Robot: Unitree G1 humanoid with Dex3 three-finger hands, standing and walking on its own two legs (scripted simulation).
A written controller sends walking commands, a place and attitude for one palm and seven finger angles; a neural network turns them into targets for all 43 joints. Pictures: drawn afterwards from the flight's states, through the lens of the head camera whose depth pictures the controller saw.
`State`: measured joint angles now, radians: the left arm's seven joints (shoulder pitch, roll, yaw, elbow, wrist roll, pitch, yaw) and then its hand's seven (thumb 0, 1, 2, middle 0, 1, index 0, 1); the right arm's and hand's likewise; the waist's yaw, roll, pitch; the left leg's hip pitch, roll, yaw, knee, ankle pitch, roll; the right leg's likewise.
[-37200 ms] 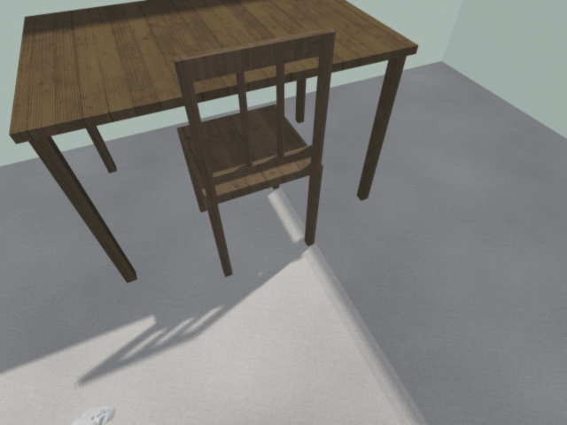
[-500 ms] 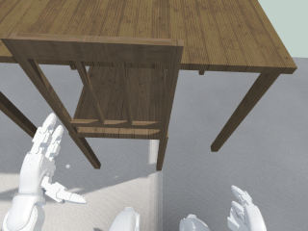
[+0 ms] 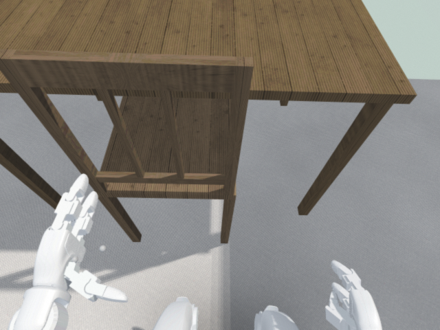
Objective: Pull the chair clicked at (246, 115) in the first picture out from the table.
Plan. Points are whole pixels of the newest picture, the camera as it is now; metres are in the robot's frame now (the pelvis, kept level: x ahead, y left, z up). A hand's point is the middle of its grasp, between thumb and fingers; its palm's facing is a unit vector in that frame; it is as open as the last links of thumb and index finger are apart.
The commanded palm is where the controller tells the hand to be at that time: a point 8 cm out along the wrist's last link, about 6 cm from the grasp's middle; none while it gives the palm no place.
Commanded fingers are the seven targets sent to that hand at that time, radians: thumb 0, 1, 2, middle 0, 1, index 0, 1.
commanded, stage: aim the fingers beside a spindle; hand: left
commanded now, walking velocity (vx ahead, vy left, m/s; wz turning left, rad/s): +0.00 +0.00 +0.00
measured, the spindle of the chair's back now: (125, 139) +0.48 +0.24 +0.00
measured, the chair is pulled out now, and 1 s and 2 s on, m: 0.00 0.00 0.00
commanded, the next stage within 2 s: none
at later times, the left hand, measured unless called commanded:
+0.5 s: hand (126, 227) +0.28 +0.18 +0.02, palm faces +0.04 -1.00 -0.04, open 16.9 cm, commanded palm +0.26 +0.23 +0.03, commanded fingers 0.00 -0.50 0.30 -0.06 -0.08 -0.06 -0.08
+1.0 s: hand (155, 217) +0.30 +0.14 +0.01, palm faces +0.02 -1.00 -0.03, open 16.9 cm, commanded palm +0.28 +0.19 +0.01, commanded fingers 0.00 -0.50 0.30 -0.06 -0.08 -0.06 -0.08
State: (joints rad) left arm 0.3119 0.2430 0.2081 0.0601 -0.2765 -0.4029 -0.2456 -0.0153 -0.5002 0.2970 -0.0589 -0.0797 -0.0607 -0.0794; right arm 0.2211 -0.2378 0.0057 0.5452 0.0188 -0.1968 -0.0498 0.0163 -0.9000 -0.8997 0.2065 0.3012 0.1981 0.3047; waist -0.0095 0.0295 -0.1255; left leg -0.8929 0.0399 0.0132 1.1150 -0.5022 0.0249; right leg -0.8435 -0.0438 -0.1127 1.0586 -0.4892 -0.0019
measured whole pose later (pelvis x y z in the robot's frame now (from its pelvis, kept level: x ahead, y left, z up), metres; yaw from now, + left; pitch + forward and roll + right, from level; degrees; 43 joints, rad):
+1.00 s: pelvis +0.00 -0.01 -0.02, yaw +0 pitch +20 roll -2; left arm 0.05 0.16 0.07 0.19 -0.16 -0.46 -0.06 -0.02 -0.50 0.30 -0.06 -0.08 -0.06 -0.08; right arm 0.19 -0.24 0.00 0.55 -0.01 -0.12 -0.01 0.01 -0.90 -0.90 0.21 0.30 0.20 0.30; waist -0.02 0.03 -0.14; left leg -1.04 0.04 0.02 1.22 -0.54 0.02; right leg -1.01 -0.05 -0.10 1.20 -0.54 -0.01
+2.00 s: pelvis -0.01 +0.00 -0.04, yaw -1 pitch +22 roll -1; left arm -0.03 0.12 0.01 0.26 -0.11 -0.52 0.02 -0.02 -0.50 0.30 -0.06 -0.08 -0.06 -0.08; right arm 0.18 -0.23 -0.02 0.55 -0.02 -0.06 0.01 0.01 -0.90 -0.90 0.20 0.30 0.20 0.30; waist -0.04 0.02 -0.15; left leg -1.11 0.04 0.03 1.28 -0.55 0.02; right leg -1.09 -0.05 -0.08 1.26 -0.55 -0.01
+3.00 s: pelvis -0.01 -0.01 -0.04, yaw -1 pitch +23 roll -1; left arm -0.06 0.13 0.04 0.29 -0.12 -0.50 0.04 -0.02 -0.50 0.30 -0.06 -0.08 -0.06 -0.08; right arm 0.18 -0.22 -0.01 0.54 -0.02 -0.04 0.01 0.01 -0.90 -0.90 0.20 0.30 0.20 0.30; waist -0.04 0.02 -0.14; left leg -1.12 0.05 0.03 1.28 -0.55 0.02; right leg -1.10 -0.04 -0.08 1.26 -0.55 -0.02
